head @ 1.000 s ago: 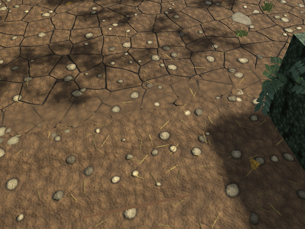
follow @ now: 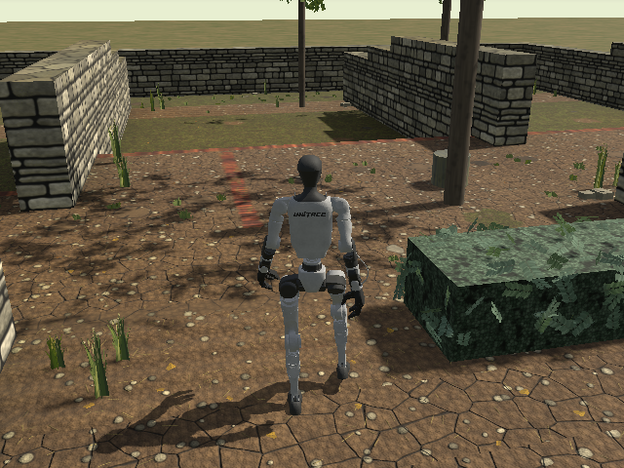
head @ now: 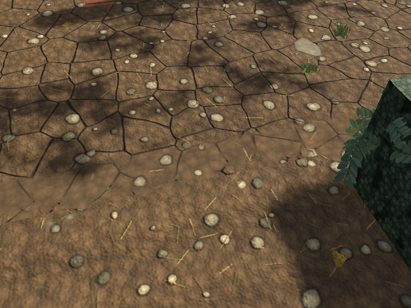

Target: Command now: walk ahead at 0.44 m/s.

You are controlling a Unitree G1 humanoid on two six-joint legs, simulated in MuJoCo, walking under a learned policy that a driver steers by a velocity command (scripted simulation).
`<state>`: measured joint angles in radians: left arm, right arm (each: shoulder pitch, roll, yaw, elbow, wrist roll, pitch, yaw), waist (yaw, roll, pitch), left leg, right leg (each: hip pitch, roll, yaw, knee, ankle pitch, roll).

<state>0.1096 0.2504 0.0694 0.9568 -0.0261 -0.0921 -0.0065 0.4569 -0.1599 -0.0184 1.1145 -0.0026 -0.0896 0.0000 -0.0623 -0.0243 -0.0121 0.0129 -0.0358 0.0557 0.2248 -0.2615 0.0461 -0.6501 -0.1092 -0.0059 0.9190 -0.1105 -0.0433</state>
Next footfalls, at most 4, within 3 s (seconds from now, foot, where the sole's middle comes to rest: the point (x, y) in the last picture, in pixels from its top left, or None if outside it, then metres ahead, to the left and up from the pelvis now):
0.22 right None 0.32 -0.15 -0.78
0.72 left None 0.37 0.09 -0.78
1.18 right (219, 294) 0.56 -0.07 -0.78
1.66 left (105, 260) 0.70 0.32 -0.78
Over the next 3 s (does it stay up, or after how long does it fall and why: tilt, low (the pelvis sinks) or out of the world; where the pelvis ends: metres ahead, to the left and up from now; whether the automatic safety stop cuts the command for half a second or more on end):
stays up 1.23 0.38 -0.01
